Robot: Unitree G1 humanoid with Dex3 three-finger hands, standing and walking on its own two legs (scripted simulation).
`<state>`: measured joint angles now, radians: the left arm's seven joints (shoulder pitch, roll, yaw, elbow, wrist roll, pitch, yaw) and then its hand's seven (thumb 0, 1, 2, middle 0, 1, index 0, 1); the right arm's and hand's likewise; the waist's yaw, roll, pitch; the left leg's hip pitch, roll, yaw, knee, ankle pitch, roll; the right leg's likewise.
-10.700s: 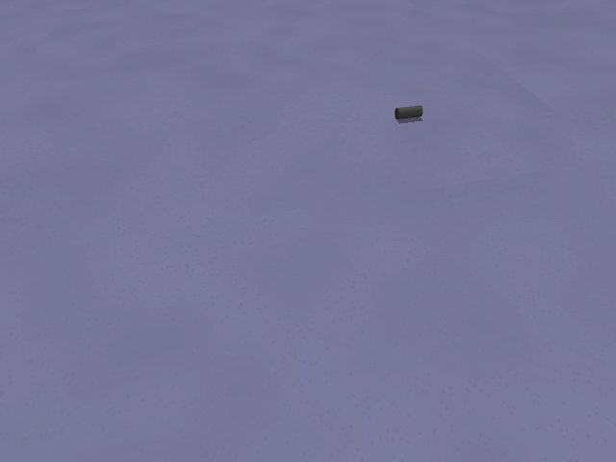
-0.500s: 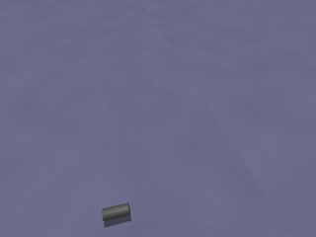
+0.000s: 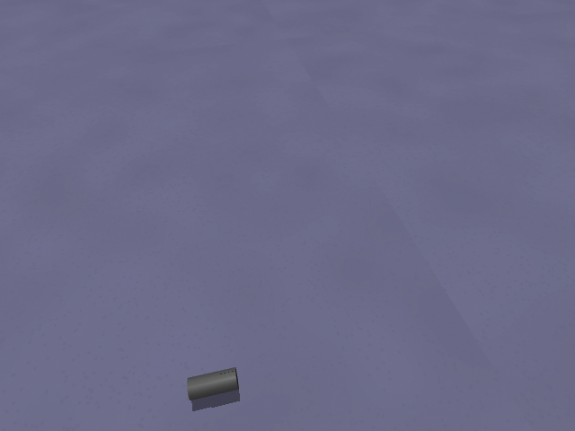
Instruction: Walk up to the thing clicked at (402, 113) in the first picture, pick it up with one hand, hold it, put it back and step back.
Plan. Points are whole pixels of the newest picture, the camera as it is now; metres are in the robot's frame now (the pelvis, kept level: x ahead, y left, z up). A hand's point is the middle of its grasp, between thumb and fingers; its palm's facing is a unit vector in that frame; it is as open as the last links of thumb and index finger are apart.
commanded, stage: stand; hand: left
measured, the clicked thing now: (213, 383) +0.44 +0.28 -0.75
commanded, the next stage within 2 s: walk up in 0.60 s
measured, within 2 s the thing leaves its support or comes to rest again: neither
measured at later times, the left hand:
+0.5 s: hand out of the picture +0.06 +0.25 -0.16, palm faces -0.02 -0.94 -0.34, open 7.4 cm
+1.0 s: hand out of the picture +0.06 +0.39 -0.17, palm faces +0.02 -0.90 -0.44, open 7.4 cm
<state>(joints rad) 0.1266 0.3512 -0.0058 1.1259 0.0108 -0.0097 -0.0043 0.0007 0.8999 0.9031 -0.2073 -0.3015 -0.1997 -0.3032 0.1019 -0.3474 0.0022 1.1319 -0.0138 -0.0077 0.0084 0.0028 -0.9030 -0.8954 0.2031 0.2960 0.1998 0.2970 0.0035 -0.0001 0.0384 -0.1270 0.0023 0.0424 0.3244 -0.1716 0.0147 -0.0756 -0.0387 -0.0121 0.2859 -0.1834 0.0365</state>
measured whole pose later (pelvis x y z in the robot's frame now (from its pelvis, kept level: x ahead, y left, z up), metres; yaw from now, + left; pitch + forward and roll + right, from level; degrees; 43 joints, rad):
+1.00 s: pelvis +0.01 +0.09 -0.02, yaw +2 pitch -1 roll -1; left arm 0.18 0.45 0.05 0.99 0.01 0.01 0.03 0.00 0.90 0.90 -0.21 -0.30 -0.20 -0.30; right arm 0.18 -0.36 -0.06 0.96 -0.04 0.03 0.04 0.00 -0.91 -0.90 0.20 0.30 0.20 0.30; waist 0.01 -0.01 0.13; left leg -0.27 0.03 -0.03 0.59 -0.29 -0.01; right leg -0.31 -0.04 0.07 0.83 -0.53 -0.01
